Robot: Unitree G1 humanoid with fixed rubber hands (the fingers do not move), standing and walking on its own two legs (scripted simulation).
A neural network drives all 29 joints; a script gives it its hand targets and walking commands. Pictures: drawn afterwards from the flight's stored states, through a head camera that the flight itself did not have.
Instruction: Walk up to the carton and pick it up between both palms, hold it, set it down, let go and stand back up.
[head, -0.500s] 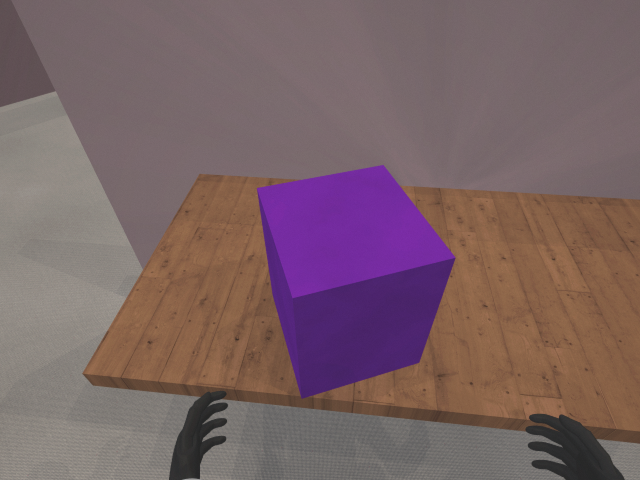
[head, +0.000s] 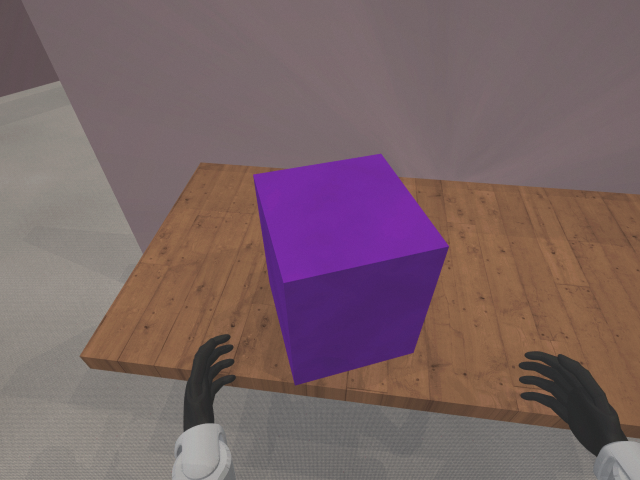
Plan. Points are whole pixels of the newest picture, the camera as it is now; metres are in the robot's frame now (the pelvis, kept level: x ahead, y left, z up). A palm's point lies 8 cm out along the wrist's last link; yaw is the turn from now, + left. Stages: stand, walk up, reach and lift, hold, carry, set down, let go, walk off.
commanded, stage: reach and lift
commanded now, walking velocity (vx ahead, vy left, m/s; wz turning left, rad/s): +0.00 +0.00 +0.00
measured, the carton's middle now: (338, 269) +0.44 +0.03 +0.03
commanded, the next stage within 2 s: none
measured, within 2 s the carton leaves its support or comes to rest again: neither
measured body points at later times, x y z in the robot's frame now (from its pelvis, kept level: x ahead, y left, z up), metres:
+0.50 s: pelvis -0.01 +0.00 +0.01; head +0.00 +0.01 +0.46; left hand +0.28 +0.20 +0.06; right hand +0.32 -0.26 +0.06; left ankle -0.04 +0.15 -0.74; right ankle +0.02 -0.09 -0.74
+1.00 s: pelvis -0.01 +0.00 +0.01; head +0.01 +0.00 +0.46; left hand +0.31 +0.22 +0.12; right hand +0.39 -0.24 +0.11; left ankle -0.04 +0.15 -0.74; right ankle +0.02 -0.09 -0.74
